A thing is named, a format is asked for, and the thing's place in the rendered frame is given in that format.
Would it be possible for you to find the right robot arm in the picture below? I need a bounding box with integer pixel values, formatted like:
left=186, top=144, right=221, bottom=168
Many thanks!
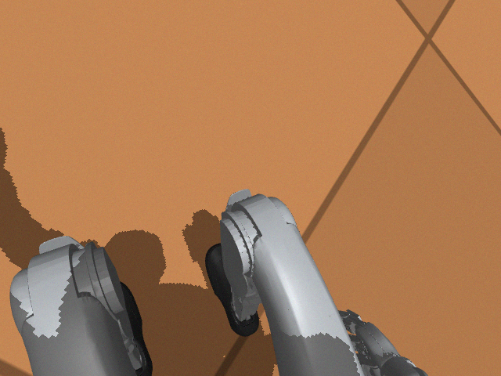
left=380, top=356, right=428, bottom=376

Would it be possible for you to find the right robot hand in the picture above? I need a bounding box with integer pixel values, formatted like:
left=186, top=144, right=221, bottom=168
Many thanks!
left=338, top=309, right=400, bottom=376

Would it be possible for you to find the left robot foot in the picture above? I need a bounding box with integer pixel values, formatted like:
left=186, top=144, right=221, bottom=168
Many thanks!
left=120, top=282, right=153, bottom=376

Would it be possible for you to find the right robot foot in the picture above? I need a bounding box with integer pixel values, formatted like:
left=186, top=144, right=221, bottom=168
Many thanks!
left=205, top=244, right=259, bottom=337

